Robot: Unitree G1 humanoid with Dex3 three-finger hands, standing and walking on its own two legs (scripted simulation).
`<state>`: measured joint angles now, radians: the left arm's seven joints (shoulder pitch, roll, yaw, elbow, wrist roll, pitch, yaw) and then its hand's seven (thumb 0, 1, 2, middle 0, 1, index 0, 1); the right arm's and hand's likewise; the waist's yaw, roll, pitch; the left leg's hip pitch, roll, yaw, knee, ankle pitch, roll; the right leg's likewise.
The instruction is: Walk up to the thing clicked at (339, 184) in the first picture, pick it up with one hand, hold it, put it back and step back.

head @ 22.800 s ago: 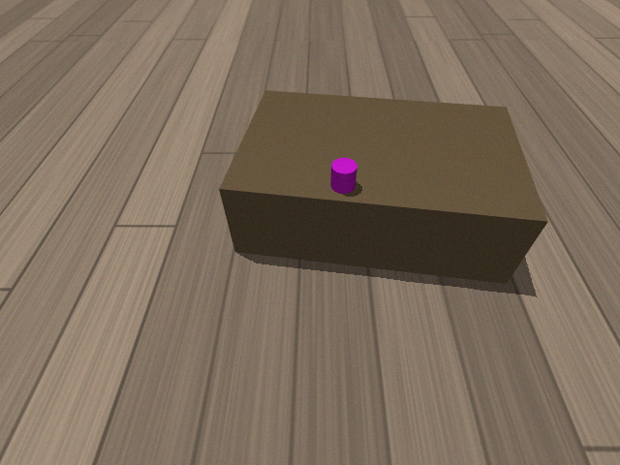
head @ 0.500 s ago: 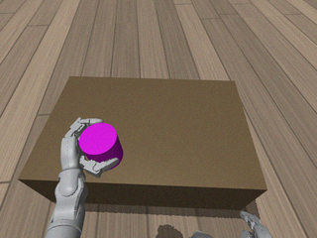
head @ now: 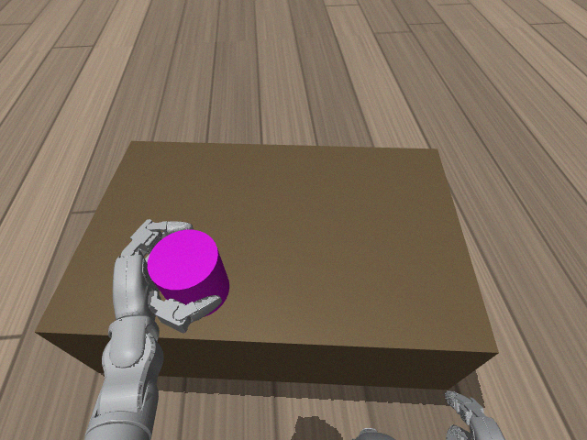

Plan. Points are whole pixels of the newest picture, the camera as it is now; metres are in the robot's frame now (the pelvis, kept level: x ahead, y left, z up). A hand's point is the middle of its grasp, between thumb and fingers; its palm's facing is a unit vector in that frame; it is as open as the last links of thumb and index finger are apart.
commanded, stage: hold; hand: left
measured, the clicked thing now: (191, 274) +0.33 +0.16 +0.04
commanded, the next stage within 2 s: crouch in 0.48 s
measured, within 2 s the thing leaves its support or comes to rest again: neither
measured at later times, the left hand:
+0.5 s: hand (178, 274) +0.32 +0.17 +0.05, palm faces +0.20 -0.98 -0.03, open 11.9 cm
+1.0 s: hand (185, 284) +0.36 +0.19 -0.04, palm faces +0.24 -0.97 -0.03, open 11.9 cm
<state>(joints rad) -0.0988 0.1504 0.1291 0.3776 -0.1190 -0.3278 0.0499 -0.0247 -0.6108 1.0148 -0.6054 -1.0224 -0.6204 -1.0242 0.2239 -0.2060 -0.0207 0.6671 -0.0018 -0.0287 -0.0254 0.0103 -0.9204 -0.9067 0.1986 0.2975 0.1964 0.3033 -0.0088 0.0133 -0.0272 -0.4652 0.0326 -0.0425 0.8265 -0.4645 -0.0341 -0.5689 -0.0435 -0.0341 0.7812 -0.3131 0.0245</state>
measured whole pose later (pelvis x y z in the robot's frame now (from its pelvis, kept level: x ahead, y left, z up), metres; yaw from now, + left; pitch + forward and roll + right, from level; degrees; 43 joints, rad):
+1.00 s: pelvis -0.03 +0.00 -0.05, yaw +1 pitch +16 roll -1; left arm -0.38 0.22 0.26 0.77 -0.11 -0.55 0.01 -0.02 -0.61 1.01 -0.61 -1.01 -0.63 -1.02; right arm 0.19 -0.23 -0.03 0.67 -0.04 -0.07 0.01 0.01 -0.91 -0.90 0.20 0.30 0.20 0.30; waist -0.05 -0.03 -0.07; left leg -0.87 0.02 -0.06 1.12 -0.54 -0.04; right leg -0.97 -0.06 -0.04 1.06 -0.37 0.02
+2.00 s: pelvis -0.06 +0.01 -0.19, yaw +0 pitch +34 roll -3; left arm -0.81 0.40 0.43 1.09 -0.03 -0.60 0.01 -0.02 -0.61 0.99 -0.64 -0.98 -0.66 -0.98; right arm 0.20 -0.25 0.03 0.67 -0.07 0.00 0.04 0.00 -0.94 -0.91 0.20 0.30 0.20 0.30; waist -0.15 0.01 -0.16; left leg -1.62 -0.01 -0.09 1.73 -0.71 -0.03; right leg -1.71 -0.07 -0.02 1.61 -0.49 0.04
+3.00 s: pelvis -0.09 +0.02 -0.30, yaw +0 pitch +36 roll -4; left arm -1.00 0.52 0.45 1.20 0.04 -0.56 0.02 -0.02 -0.61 0.99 -0.63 -0.99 -0.65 -0.99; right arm 0.21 -0.29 0.06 0.65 -0.10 0.02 0.06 0.00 -0.93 -0.91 0.20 0.30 0.20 0.30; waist -0.22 0.02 -0.12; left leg -1.98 -0.06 -0.10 2.09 -0.74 -0.03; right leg -2.06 -0.10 0.01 1.93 -0.50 0.05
